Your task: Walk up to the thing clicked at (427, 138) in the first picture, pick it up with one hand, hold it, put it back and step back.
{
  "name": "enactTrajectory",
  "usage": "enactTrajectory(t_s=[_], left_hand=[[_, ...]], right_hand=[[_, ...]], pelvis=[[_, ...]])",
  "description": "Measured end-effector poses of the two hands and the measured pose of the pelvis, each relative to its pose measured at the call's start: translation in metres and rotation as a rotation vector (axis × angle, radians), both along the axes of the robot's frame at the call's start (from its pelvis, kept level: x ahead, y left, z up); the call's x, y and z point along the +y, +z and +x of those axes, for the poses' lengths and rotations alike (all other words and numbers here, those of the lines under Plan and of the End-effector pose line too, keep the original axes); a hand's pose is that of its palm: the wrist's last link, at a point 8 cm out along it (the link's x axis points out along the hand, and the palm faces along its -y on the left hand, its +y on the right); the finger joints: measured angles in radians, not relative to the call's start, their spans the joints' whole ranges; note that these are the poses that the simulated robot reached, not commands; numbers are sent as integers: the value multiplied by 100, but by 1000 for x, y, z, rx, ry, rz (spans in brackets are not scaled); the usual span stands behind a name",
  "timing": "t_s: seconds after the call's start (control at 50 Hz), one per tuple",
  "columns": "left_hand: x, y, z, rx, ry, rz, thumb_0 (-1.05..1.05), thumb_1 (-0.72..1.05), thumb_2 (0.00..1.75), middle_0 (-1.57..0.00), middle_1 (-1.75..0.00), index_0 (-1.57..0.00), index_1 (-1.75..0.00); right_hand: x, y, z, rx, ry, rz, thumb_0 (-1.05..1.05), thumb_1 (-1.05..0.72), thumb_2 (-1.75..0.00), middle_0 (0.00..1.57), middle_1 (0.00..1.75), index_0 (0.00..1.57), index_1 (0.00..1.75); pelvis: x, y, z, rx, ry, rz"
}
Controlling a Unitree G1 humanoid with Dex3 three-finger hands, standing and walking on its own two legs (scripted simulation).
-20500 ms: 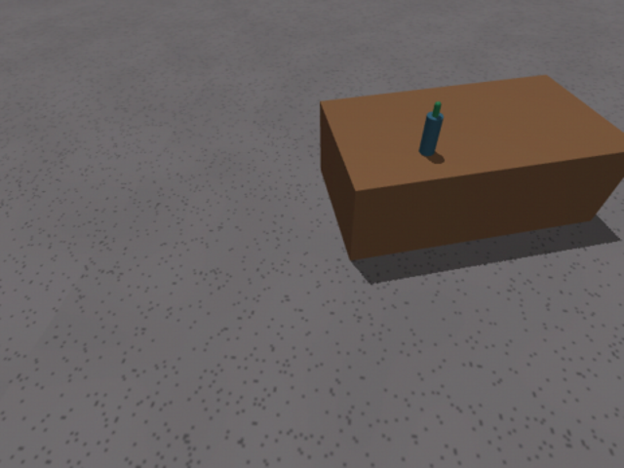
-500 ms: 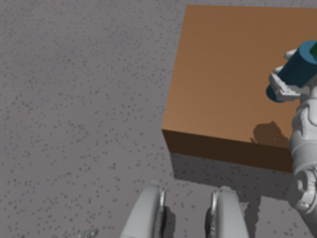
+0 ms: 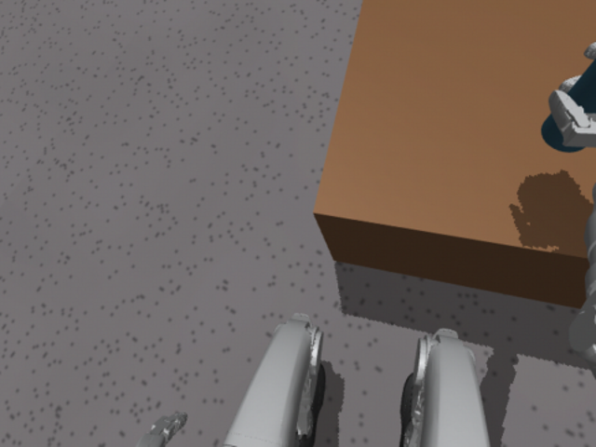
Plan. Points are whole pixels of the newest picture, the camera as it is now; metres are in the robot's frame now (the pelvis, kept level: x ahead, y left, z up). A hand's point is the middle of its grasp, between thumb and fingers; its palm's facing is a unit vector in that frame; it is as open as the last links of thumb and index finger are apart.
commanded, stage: crouch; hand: right
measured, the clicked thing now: out of the picture +0.53 -0.25 +0.05
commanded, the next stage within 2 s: lower in 0.10 s
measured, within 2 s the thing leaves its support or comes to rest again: rests again in 1.20 s
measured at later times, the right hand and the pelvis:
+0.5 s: hand (570, 118) +0.55 -0.25 -0.04, palm faces +0.28 +0.96 -0.02, open 8.1 cm; pelvis -0.01 +0.00 -0.05, yaw +1 degrees
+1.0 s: hand (558, 131) +0.55 -0.26 -0.08, palm faces +0.28 +0.96 -0.03, open 8.1 cm; pelvis -0.02 +0.00 -0.10, yaw +1 degrees
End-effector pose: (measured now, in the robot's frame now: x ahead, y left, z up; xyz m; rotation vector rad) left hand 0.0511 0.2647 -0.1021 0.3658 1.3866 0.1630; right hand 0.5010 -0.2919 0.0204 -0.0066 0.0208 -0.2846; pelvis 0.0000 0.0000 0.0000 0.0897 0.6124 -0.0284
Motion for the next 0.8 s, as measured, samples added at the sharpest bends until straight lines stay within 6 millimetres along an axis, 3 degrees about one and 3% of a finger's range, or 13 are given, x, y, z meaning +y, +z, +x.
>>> enactTrajectory(t_s=[0.26, 0.36, 0.58, 0.8], left_hand=[[-6, -18, -10, 34, 6, -6, 1, 88, 89, -19, -29, -19, -29], [-4, -26, -15, 39, 8, 0, 1, 88, 89, -19, -29, -19, -30], [3, -61, -27, 85, -1, 11, 1, 88, 89, -20, -29, -19, -30], [6, -88, -35, 94, 15, 6, 1, 88, 89, -19, -29, -19, -30]], right_hand=[[-4, -14, 8, -9, 3, -9, 0, 23, -121, 84, 112, 85, 112], [-3, -30, 10, 19, 8, 3, 0, 23, -121, 84, 112, 85, 112], [-7, -69, 10, -9, 3, -15, 0, 23, -121, 84, 112, 85, 112], [-8, -80, 17, -5, -1, -19, 0, 23, -121, 84, 112, 85, 112]], pelvis=[[-2, -18, -4, 15, 1, 5], [-2, -28, -6, 26, 2, 8], [0, -65, -15, 44, 10, 4], [4, -88, -20, 48, 15, 2]])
